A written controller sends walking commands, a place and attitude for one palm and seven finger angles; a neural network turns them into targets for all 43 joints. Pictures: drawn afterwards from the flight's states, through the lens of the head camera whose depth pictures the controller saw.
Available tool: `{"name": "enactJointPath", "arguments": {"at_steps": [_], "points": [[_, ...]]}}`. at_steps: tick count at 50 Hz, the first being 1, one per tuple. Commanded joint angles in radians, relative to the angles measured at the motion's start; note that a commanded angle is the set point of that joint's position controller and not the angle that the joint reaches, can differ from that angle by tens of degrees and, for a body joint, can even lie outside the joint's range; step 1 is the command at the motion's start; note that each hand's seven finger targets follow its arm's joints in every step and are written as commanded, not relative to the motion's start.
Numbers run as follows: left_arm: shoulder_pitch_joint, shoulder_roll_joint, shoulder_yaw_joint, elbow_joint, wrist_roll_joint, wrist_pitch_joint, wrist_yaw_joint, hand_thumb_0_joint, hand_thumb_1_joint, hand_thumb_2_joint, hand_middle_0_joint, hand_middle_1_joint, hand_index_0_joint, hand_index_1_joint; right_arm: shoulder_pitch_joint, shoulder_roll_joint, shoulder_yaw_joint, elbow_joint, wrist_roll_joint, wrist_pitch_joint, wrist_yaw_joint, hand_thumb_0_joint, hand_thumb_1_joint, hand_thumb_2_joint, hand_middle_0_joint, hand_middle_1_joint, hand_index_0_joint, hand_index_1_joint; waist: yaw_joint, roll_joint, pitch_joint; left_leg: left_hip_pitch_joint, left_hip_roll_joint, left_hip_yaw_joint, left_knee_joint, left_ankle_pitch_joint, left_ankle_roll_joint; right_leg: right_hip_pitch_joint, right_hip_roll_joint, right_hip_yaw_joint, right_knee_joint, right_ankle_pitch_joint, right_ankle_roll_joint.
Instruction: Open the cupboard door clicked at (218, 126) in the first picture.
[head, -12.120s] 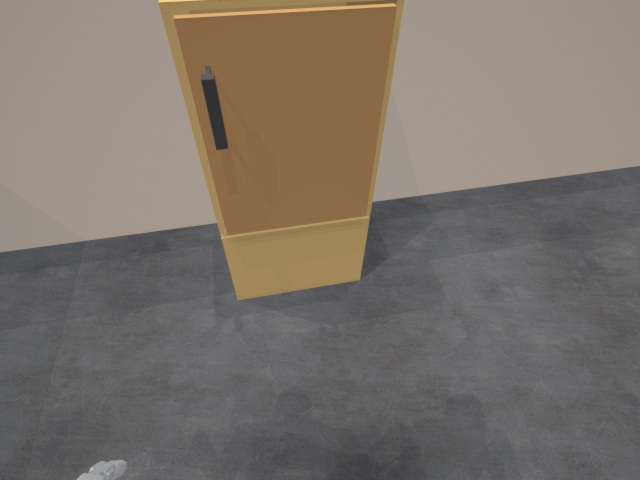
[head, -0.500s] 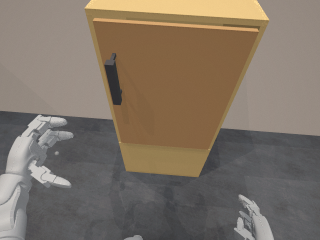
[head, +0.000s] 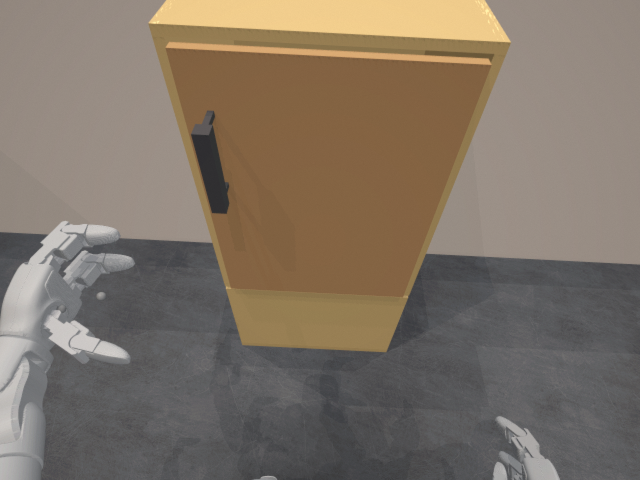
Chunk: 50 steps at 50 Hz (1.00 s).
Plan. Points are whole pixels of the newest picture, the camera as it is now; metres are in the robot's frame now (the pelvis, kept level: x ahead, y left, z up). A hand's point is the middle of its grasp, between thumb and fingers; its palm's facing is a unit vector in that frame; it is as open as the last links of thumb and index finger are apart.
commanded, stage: raise the hand with hooked fingers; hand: left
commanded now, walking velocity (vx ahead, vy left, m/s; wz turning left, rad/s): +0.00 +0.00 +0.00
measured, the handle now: (215, 163) +0.56 +0.20 +0.06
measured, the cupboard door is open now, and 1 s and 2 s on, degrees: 0 0 0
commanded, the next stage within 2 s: move the hooked fingers beside the handle in 0.12 s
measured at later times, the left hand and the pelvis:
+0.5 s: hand (125, 269) +0.33 +0.26 +0.09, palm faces +0.04 -1.00 -0.03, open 14.0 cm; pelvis +0.00 -0.02 +0.00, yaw +0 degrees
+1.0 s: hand (140, 229) +0.40 +0.27 +0.08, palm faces +0.02 -1.00 -0.01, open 14.0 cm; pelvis +0.01 -0.01 -0.01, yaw -1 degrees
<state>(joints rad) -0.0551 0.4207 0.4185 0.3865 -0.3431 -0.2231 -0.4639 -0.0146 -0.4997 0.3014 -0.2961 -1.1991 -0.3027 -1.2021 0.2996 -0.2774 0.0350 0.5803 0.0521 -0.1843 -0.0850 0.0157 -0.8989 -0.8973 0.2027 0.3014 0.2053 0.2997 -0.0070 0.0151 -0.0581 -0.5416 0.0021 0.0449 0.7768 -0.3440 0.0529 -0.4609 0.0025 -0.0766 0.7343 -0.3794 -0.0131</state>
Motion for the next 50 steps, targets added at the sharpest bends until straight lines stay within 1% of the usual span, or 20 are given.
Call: {"name": "enactJointPath", "arguments": {"at_steps": [1,3,11,14,16,19,25,29,30,31,34,35,37,40,41,43,46,47,48,50], "points": [[-0.236,0.269,0.089,-0.195,-0.027,-0.064,-0.004,0.0,-0.5,0.3,-0.3,-1.2,-0.3,-1.2,-0.06,-0.149,-0.052,-0.144,0.003,-0.052,-0.012,0.0,-0.9,-0.9,0.2,0.3,0.2,0.3,0.011,0.104,-0.21,0.207,0.01,-0.099,-0.133,0.16,-0.029,-0.02,0.03,0.022,-0.096,0.15,-0.021],[-0.227,0.255,0.077,-0.18,-0.028,-0.057,-0.011,0.0,-0.5,0.3,-0.3,-1.2,-0.3,-1.2,-0.063,-0.148,-0.053,-0.143,0.006,-0.052,-0.014,0.0,-0.9,-0.9,0.2,0.3,0.2,0.3,0.006,0.074,-0.197,0.197,0.009,-0.098,-0.13,0.156,-0.026,-0.022,0.03,0.023,-0.101,0.152,-0.019],[-0.241,0.263,0.086,-0.169,-0.035,-0.063,-0.013,0.0,-0.5,0.3,-0.3,-1.2,-0.3,-1.2,-0.068,-0.145,-0.049,-0.143,0.006,-0.054,-0.016,0.0,-0.9,-0.9,0.2,0.3,0.2,0.3,0.005,0.053,-0.211,0.174,0.002,-0.082,-0.114,0.138,-0.02,-0.008,0.027,0.04,-0.105,0.147,-0.012],[-0.372,0.282,0.075,-0.133,-0.024,-0.068,-0.009,0.0,-0.5,0.3,-0.3,-1.2,-0.3,-1.2,-0.061,-0.149,-0.046,-0.123,0.005,-0.048,-0.024,0.0,-0.9,-0.9,0.2,0.3,0.2,0.3,-0.018,0.059,-0.176,0.156,0.001,-0.081,-0.104,0.103,-0.018,-0.036,0.024,0.053,-0.112,0.115,-0.011],[-0.411,0.304,0.085,-0.093,-0.012,-0.075,-0.01,0.0,-0.5,0.3,-0.3,-1.2,-0.3,-1.2,-0.054,-0.15,-0.047,-0.115,0.007,-0.046,-0.027,0.0,-0.9,-0.9,0.2,0.3,0.2,0.3,-0.018,0.07,-0.207,0.161,0.002,-0.082,-0.101,0.108,-0.018,-0.031,0.023,0.055,-0.108,0.116,-0.01],[-0.477,0.322,0.079,-0.034,-0.009,-0.079,-0.02,0.0,-0.5,0.3,-0.3,-1.2,-0.3,-1.2,-0.044,-0.153,-0.045,-0.101,0.007,-0.039,-0.031,0.0,-0.9,-0.9,0.2,0.3,0.2,0.3,-0.028,0.042,-0.22,0.14,0.0,-0.07,-0.078,0.12,-0.014,-0.011,0.017,0.079,-0.11,0.137,-0.006],[-0.51,0.364,0.105,0.081,0.001,-0.086,-0.042,0.0,-0.5,0.3,-0.3,-1.2,-0.3,-1.2,-0.023,-0.157,-0.048,-0.104,0.008,-0.018,-0.02,0.0,-0.9,-0.9,0.2,0.3,0.2,0.3,-0.007,0.045,-0.281,0.12,-0.003,-0.063,-0.062,0.185,-0.013,0.03,0.015,0.084,-0.081,0.229,-0.007],[-0.523,0.405,0.136,0.135,0.004,-0.088,-0.049,0.0,-0.5,0.3,-0.3,-1.2,-0.3,-1.2,-0.002,-0.163,-0.054,-0.109,0.006,0.001,-0.012,0.0,-0.9,-0.9,0.2,0.3,0.2,0.3,0.0,0.053,-0.281,0.094,-0.003,-0.054,-0.047,0.222,-0.013,0.041,0.017,0.086,-0.063,0.283,-0.008],[-0.528,0.39,0.124,0.132,0.006,-0.091,-0.053,0.0,-0.5,0.3,-0.3,-1.2,-0.3,-1.2,0.003,-0.161,-0.055,-0.114,0.007,0.006,-0.009,0.0,-0.9,-0.9,0.2,0.3,0.2,0.3,-0.004,0.053,-0.298,0.102,-0.004,-0.05,-0.047,0.234,-0.011,0.038,0.018,0.086,-0.06,0.305,-0.005],[-0.529,0.415,0.147,0.148,0.007,-0.093,-0.052,0.0,-0.5,0.3,-0.3,-1.2,-0.3,-1.2,0.012,-0.165,-0.058,-0.113,0.007,0.011,-0.008,0.0,-0.9,-0.9,0.2,0.3,0.2,0.3,-0.003,0.041,-0.305,0.092,-0.003,-0.049,-0.046,0.231,-0.011,0.04,0.019,0.087,-0.059,0.304,-0.002],[-0.572,0.39,0.121,0.156,0.002,-0.104,-0.054,0.0,-0.5,0.3,-0.3,-1.2,-0.3,-1.2,0.023,-0.166,-0.061,-0.116,0.008,0.023,-0.006,0.0,-0.9,-0.9,0.2,0.3,0.2,0.3,-0.017,0.033,-0.288,0.086,-0.003,-0.047,-0.039,0.222,-0.008,0.016,0.024,0.088,-0.056,0.292,-0.002],[-0.591,0.411,0.134,0.168,0.009,-0.109,-0.054,0.0,-0.5,0.3,-0.3,-1.2,-0.3,-1.2,0.03,-0.169,-0.063,-0.107,0.009,0.029,-0.007,0.0,-0.9,-0.9,0.2,0.3,0.2,0.3,-0.022,0.053,-0.299,0.095,0.001,-0.048,-0.04,0.22,-0.009,0.001,0.026,0.086,-0.055,0.287,-0.001],[-0.63,0.393,0.109,0.177,0.019,-0.119,-0.053,0.0,-0.5,0.3,-0.3,-1.2,-0.3,-1.2,0.039,-0.168,-0.064,-0.103,0.008,0.036,-0.005,0.0,-0.9,-0.9,0.2,0.3,0.2,0.3,-0.029,0.071,-0.303,0.104,0.001,-0.052,-0.041,0.218,-0.009,-0.017,0.028,0.08,-0.051,0.275,-0.003],[-0.638,0.418,0.131,0.193,0.018,-0.127,-0.054,0.0,-0.5,0.3,-0.3,-1.2,-0.3,-1.2,0.057,-0.173,-0.067,-0.099,0.005,0.048,-0.006,0.0,-0.9,-0.9,0.2,0.3,0.2,0.3,-0.025,0.061,-0.348,0.119,0.002,-0.053,-0.032,0.26,-0.007,0.0,0.032,0.079,-0.038,0.318,-0.006],[-0.668,0.434,0.136,0.208,0.024,-0.128,-0.053,0.0,-0.5,0.3,-0.3,-1.2,-0.3,-1.2,0.061,-0.175,-0.068,-0.089,0.006,0.054,-0.008,0.0,-0.9,-0.9,0.2,0.3,0.2,0.3,-0.037,0.051,-0.33,0.11,0.005,-0.054,-0.031,0.25,-0.007,-0.017,0.032,0.077,-0.042,0.306,-0.003],[-0.686,0.437,0.134,0.239,0.034,-0.13,-0.049,0.0,-0.5,0.3,-0.3,-1.2,-0.3,-1.2,0.064,-0.173,-0.066,-0.088,0.004,0.061,-0.007,0.0,-0.9,-0.9,0.2,0.3,0.2,0.3,-0.033,0.084,-0.32,0.108,0.003,-0.056,-0.034,0.236,-0.009,-0.035,0.032,0.073,-0.04,0.28,-0.006],[-0.732,0.444,0.129,0.26,0.042,-0.139,-0.049,0.0,-0.5,0.3,-0.3,-1.2,-0.3,-1.2,0.076,-0.176,-0.067,-0.084,0.001,0.072,-0.007,0.0,-0.9,-0.9,0.2,0.3,0.2,0.3,-0.036,0.084,-0.351,0.121,0.007,-0.06,-0.028,0.252,-0.009,-0.041,0.036,0.07,-0.032,0.288,-0.008],[-0.738,0.454,0.135,0.281,0.048,-0.14,-0.046,0.0,-0.5,0.3,-0.3,-1.2,-0.3,-1.2,0.078,-0.177,-0.066,-0.082,0.002,0.077,-0.007,0.0,-0.9,-0.9,0.2,0.3,0.2,0.3,-0.039,0.087,-0.335,0.12,0.009,-0.063,-0.028,0.248,-0.01,-0.06,0.037,0.066,-0.033,0.276,-0.009],[-0.774,0.432,0.108,0.284,0.052,-0.144,-0.046,0.0,-0.5,0.3,-0.3,-1.2,-0.3,-1.2,0.081,-0.176,-0.064,-0.079,-0.001,0.08,-0.004,0.0,-0.9,-0.9,0.2,0.3,0.2,0.3,-0.048,0.095,-0.338,0.127,0.009,-0.067,-0.029,0.245,-0.011,-0.075,0.037,0.06,-0.03,0.264,-0.01],[-0.794,0.446,0.116,0.328,0.054,-0.145,-0.049,0.0,-0.5,0.3,-0.3,-1.2,-0.3,-1.2,0.092,-0.181,-0.066,-0.075,-0.001,0.088,-0.005,0.0,-0.9,-0.9,0.2,0.3,0.2,0.3,-0.055,0.069,-0.347,0.122,0.013,-0.068,-0.019,0.263,-0.01,-0.079,0.04,0.061,-0.024,0.282,-0.01]]}}
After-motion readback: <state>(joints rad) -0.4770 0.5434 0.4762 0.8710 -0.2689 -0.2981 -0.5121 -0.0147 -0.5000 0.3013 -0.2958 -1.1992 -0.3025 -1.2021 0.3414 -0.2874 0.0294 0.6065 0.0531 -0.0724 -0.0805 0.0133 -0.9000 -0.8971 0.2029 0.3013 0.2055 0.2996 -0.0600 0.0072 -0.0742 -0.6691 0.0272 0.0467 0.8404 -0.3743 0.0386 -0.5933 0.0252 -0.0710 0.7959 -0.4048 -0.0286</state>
